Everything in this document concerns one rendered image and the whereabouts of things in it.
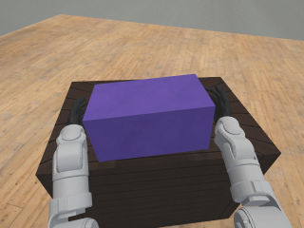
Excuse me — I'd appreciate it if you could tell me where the carton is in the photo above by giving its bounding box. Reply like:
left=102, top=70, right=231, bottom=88
left=82, top=73, right=216, bottom=162

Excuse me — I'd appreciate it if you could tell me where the robot right forearm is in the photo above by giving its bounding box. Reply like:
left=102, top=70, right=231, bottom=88
left=214, top=116, right=293, bottom=228

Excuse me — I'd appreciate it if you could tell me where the robot left hand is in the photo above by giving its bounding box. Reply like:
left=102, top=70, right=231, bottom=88
left=66, top=96, right=89, bottom=129

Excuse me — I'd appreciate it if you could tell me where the robot left forearm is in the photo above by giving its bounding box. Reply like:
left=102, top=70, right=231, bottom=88
left=47, top=124, right=92, bottom=228

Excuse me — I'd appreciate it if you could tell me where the robot right hand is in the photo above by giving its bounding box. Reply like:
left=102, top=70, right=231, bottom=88
left=204, top=85, right=232, bottom=124

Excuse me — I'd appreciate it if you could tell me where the pedestal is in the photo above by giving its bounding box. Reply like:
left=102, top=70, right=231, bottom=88
left=35, top=77, right=281, bottom=228

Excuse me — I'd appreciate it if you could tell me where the robot left upper arm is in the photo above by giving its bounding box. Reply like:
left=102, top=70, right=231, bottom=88
left=52, top=218, right=99, bottom=228

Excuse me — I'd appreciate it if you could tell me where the robot right upper arm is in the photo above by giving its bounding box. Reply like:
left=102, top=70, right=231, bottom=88
left=234, top=206, right=292, bottom=228

